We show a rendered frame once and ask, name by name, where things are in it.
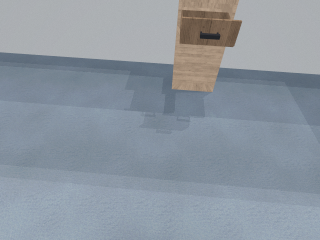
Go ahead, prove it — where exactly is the cabinet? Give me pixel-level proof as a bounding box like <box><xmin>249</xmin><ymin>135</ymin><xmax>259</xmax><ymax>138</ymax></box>
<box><xmin>172</xmin><ymin>0</ymin><xmax>239</xmax><ymax>92</ymax></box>

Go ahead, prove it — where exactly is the handle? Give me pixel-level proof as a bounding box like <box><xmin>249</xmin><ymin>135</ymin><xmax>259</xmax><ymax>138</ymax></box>
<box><xmin>200</xmin><ymin>31</ymin><xmax>221</xmax><ymax>40</ymax></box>

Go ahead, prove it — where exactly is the drawer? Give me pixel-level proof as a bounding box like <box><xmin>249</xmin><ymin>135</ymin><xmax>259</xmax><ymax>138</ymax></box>
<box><xmin>179</xmin><ymin>10</ymin><xmax>242</xmax><ymax>47</ymax></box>

